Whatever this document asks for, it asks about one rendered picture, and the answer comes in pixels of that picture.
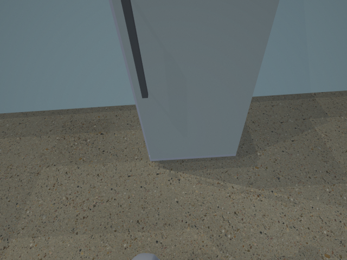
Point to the fridge door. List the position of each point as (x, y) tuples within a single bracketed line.
[(201, 61)]

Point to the handle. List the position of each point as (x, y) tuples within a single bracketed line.
[(131, 28)]

